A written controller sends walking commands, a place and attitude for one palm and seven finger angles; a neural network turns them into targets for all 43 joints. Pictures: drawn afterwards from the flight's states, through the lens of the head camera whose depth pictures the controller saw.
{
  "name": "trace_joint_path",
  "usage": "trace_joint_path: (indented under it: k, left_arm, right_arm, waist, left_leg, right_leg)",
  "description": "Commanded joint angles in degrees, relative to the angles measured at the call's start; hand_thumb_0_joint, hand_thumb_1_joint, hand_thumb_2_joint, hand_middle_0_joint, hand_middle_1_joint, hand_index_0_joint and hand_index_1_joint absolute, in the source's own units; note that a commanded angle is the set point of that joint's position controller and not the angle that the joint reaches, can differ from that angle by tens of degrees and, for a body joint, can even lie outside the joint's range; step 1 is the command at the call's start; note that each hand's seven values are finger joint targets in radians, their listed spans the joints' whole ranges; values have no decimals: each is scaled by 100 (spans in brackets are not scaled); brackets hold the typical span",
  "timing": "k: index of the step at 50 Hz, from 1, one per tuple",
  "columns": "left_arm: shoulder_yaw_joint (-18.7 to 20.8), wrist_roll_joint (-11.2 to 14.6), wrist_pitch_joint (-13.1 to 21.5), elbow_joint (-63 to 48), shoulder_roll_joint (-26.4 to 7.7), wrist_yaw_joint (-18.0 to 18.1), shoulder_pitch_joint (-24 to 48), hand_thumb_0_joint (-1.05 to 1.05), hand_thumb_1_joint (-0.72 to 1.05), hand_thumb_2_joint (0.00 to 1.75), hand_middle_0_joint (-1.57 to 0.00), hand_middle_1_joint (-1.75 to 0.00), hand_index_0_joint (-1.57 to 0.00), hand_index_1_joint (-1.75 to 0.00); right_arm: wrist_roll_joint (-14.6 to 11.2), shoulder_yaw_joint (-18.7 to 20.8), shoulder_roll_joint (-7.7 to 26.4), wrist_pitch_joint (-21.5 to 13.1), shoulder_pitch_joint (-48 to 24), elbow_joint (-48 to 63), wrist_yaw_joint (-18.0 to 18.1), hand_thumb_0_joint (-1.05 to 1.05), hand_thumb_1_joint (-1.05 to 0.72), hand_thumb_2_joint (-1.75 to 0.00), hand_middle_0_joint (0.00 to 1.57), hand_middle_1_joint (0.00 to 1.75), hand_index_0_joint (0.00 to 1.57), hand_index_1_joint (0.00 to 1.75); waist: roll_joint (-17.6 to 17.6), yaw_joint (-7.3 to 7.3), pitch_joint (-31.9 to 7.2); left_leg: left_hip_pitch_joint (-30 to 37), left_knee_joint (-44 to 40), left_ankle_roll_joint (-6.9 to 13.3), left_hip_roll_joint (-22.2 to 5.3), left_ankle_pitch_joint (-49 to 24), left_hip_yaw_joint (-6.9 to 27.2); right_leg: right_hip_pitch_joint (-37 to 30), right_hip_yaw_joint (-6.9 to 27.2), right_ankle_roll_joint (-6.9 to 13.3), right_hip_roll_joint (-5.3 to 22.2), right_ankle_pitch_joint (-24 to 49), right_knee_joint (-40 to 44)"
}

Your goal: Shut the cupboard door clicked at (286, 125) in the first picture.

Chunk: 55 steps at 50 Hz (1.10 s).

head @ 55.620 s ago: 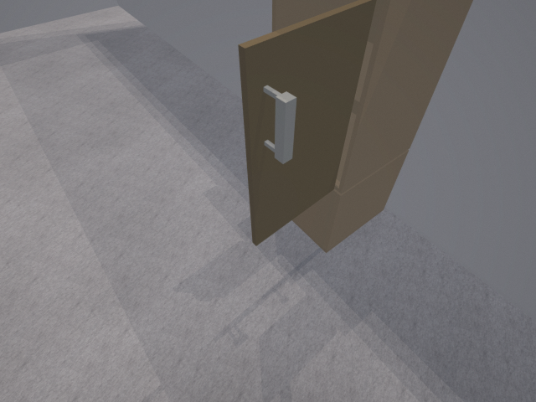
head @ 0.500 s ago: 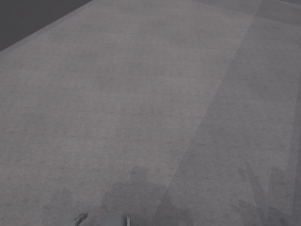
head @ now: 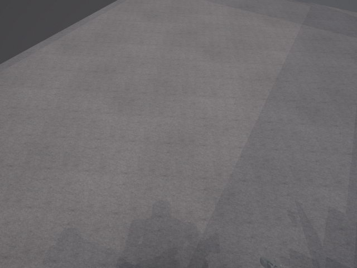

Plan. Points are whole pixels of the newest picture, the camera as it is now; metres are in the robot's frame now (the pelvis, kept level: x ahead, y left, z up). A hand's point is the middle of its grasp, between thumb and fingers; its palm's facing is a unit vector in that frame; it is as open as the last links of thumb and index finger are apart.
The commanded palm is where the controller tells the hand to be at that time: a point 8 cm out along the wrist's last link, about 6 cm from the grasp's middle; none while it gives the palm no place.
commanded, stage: turn to face it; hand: left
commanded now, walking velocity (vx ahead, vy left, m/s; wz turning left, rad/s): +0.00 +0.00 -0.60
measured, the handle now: out of the picture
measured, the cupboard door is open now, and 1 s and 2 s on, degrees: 27 27 27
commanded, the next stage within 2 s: none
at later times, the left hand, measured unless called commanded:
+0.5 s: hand (134, 235) +0.20 +0.15 -0.15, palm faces -0.31 -0.90 -0.30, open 7.4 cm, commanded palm none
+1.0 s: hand (148, 228) +0.23 +0.11 -0.16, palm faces -0.55 -0.80 -0.24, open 7.4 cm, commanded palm none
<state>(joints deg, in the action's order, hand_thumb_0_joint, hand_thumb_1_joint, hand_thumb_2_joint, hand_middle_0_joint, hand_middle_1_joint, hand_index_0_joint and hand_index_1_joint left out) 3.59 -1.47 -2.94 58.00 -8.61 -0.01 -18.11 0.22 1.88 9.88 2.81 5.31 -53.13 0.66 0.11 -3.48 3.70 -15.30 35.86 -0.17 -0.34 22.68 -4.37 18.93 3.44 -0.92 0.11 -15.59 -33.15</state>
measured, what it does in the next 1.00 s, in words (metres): steps on the spot, turning right: right foot, then left foot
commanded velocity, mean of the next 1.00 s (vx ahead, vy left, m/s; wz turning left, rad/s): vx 0.00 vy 0.00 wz -0.60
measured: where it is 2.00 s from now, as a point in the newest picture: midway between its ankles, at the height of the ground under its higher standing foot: outside the picture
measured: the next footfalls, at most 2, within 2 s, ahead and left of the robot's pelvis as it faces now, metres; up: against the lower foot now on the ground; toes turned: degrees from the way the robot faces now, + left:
right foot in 0.32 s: +0.04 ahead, -0.14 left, +0.00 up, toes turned -16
left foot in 0.68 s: +0.12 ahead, +0.11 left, +0.00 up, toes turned -22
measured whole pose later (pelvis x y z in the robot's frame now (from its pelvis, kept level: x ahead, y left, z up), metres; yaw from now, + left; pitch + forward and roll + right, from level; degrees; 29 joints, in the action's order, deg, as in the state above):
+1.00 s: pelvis +0.02 +0.00 -0.01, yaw -36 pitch +1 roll -1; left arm 4.8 -1.2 -3.2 49.6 -14.2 -2.7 -9.1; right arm 1.5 2.5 13.8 2.3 12.4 -49.9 0.5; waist -1.8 -0.4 5.6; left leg -17.4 41.1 -3.4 -10.6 23.5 -10.0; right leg 16.5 -4.0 -0.1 0.2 -17.8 -34.3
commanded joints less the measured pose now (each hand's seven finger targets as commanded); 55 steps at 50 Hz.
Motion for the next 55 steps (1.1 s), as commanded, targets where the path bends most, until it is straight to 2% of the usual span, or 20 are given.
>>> trace_joint_path:
  k: [1, 2, 4, 11, 14, 15, 16, 17, 21, 31, 32, 34, 35, 39, 44, 47, 48, 49, 50, 55]
  left_arm:
    - [225, 99, 160, -702, -756, 51, 285, 0, 90, 90, -20, -30, -20, -30]
    - [206, 46, 118, -770, -771, 42, 482, 0, 90, 90, -20, -30, -20, -30]
    - [245, 12, 22, -829, -802, 11, 805, 0, 90, 90, -20, -30, -20, -30]
    - [171, 25, -17, -1067, -706, -151, 1195, 0, 90, 90, -20, -30, -20, -30]
    - [213, 12, 37, -1016, -941, -147, 688, 0, 90, 90, -20, -30, -20, -30]
    - [273, -10, 99, -916, -1259, -112, 269, 0, 90, 90, -20, -30, -20, -30]
    - [395, -53, 183, -852, -1912, -25, -83, 0, 90, 90, -20, -30, -20, -30]
    - [368, 72, 176, -810, -2069, 42, -175, 0, 90, 90, -20, -30, -20, -30]
    - [242, 19, 125, -1310, -1618, 142, 1115, 0, 90, 90, -20, -30, -20, -30]
    - [333, 11, 69, -1395, -1665, 13, 1245, 0, 90, 90, -20, -30, -20, -30]
    - [309, 42, 53, -1434, -1516, 3, 1356, 0, 90, 90, -20, -30, -20, -30]
    - [193, 84, 53, -1647, -1032, -79, 1219, 0, 90, 90, -20, -30, -20, -30]
    - [232, 12, 28, -1632, -1181, -107, 1375, 0, 90, 90, -20, -30, -20, -30]
    - [248, 42, -17, -1426, -978, -252, 1222, 0, 90, 90, -20, -30, -20, -30]
    - [187, 43, 16, -1412, -838, -273, 1218, 0, 90, 90, -20, -30, -20, -30]
    - [238, 43, 74, -1246, -989, -252, 710, 0, 90, 90, -20, -30, -20, -30]
    - [304, 13, 130, -1119, -1311, -211, 350, 0, 90, 90, -20, -30, -20, -30]
    - [422, -39, 217, -1040, -1957, -114, 104, 0, 90, 90, -20, -30, -20, -30]
    - [413, 44, 199, -952, -2136, -42, -200, 0, 90, 90, -20, -30, -20, -30]
    - [298, 4, 170, -1220, -1557, 82, 810, 0, 90, 90, -20, -30, -20, -30]
  right_arm:
    - [57, 275, 1114, -319, 766, 162, 217, 0, -90, -90, 20, 30, 20, 30]
    - [90, 309, 1145, -290, 806, 153, 236, 0, -90, -90, 20, 30, 20, 30]
    - [126, 265, 1008, -269, 903, 144, 268, 0, -90, -90, 20, 30, 20, 30]
    - [173, 325, 1252, -242, 930, 171, 201, 0, -90, -90, 20, 30, 20, 30]
    - [123, 360, 1394, -223, 731, 284, 136, 0, -90, -90, 20, 30, 20, 30]
    - [73, 354, 1336, -219, 694, 371, 95, 0, -90, -90, 20, 30, 20, 30]
    - [19, 261, 915, -205, 591, 630, 63, 0, -90, -90, 20, 30, 20, 30]
    - [26, 226, 1039, -89, 409, 719, 104, 0, -90, -90, 20, 30, 20, 30]
    - [58, 198, 979, -67, 590, 565, 69, 0, -90, -90, 20, 30, 20, 30]
    - [8, 180, 867, -177, 1009, 617, 98, 0, -90, -90, 20, 30, 20, 30]
    - [21, 202, 1001, -239, 1269, 556, 117, 0, -90, -90, 20, 30, 20, 30]
    - [131, 354, 1853, -294, 1362, 668, 151, 0, -90, -90, 20, 30, 20, 30]
    - [179, 333, 1769, -306, 1253, 676, 173, 0, -90, -90, 20, 30, 20, 30]
    - [179, 245, 1360, -301, 576, 841, 195, 0, -90, -90, 20, 30, 20, 30]
    - [167, 360, 1520, -229, 876, 632, 136, 0, -90, -90, 20, 30, 20, 30]
    - [120, 397, 1581, -189, 695, 649, 92, 0, -90, -90, 20, 30, 20, 30]
    - [77, 391, 1429, -186, 643, 703, 64, 0, -90, -90, 20, 30, 20, 30]
    - [39, 274, 904, -173, 505, 962, 27, 0, -90, -90, 20, 30, 20, 30]
    - [40, 215, 989, -98, 119, 1106, 59, 0, -90, -90, 20, 30, 20, 30]
    - [51, 201, 939, -114, 329, 758, 61, 0, -90, -90, 20, 30, 20, 30]
  waist:
    - [-954, 448, -1198]
    - [-1298, 536, -848]
    - [-1023, 509, -404]
    - [-1222, 486, -199]
    - [-917, 110, -431]
    - [-298, -105, -679]
    - [1486, -231, -879]
    - [1184, -264, -815]
    - [632, 347, -698]
    - [921, 544, -722]
    - [605, 696, -824]
    - [-1829, 703, -780]
    - [-1458, 734, -623]
    - [-1149, 398, -477]
    - [-1261, 566, -539]
    - [-1104, 286, -647]
    - [-447, 114, -778]
    - [1470, -18, -727]
    - [1290, -235, -623]
    - [796, 315, -803]
  left_leg:
    - [1872, -1416, 489, -1643, -3187, 1267]
    - [1789, -1570, 917, -2171, -4008, 1328]
    - [1554, -1399, 1140, -2221, -4716, 1148]
    - [1092, -1080, 689, -1892, -4414, 77]
    - [643, -200, 350, -1781, -3954, -276]
    - [3, 766, 63, -1512, -3173, -524]
    - [-1537, 2337, -325, -509, 426, -830]
    - [-1729, 3122, -339, -403, 1547, 169]
    - [-1592, 3109, -407, -624, 349, 502]
    - [72, -205, -340, -130, -483, 233]
    - [761, -1041, -270, -308, -847, 359]
    - [1203, -2095, 785, -2674, -1578, 2607]
    - [783, -2060, 1058, -2778, -1928, 2559]
    - [774, -1440, 788, -1931, -3282, 707]
    - [810, -1049, 650, -1930, -3187, 198]
    - [296, -346, 270, -1784, -2503, -120]
    - [-265, 465, -18, -1511, -1809, -318]
    - [-1812, 1792, -388, -613, 888, -709]
    - [-1968, 2668, -372, -491, 1428, 103]
    - [-1560, 2551, -459, -541, 285, 382]
  right_leg:
    - [585, 173, 59, -20, 723, -633]
    - [1091, -240, -54, -131, -1270, -1674]
    - [1471, -168, -101, 98, -1534, -2702]
    - [314, -840, 51, 12, -765, -1146]
    - [-797, -913, 187, -38, 309, 63]
    - [-1729, -421, 356, 375, 1318, 693]
    - [-2570, 1727, 1084, 1914, 3358, 1105]
    - [-1953, 2159, 1542, 2399, 3521, 1257]
    - [-1139, 1227, 1243, 1479, 2254, 1157]
    - [-183, 1566, 809, 900, 1650, 763]
    - [272, 1376, 540, 644, 1276, 431]
    - [1492, -164, -88, -408, -1879, -1955]
    - [1491, 27, -130, -155, -1905, -2941]
    - [1220, -413, -258, 148, -1328, -2911]
    - [297, -938, -131, -70, -1013, -1119]
    - [-779, -1034, 6, -111, 200, 343]
    - [-1539, -401, 219, 373, 943, 958]
    - [-2284, 1711, 851, 1869, 2493, 1364]
    - [-1661, 2019, 1343, 2320, 2995, 1378]
    - [-1254, 1027, 1152, 1340, 2822, 968]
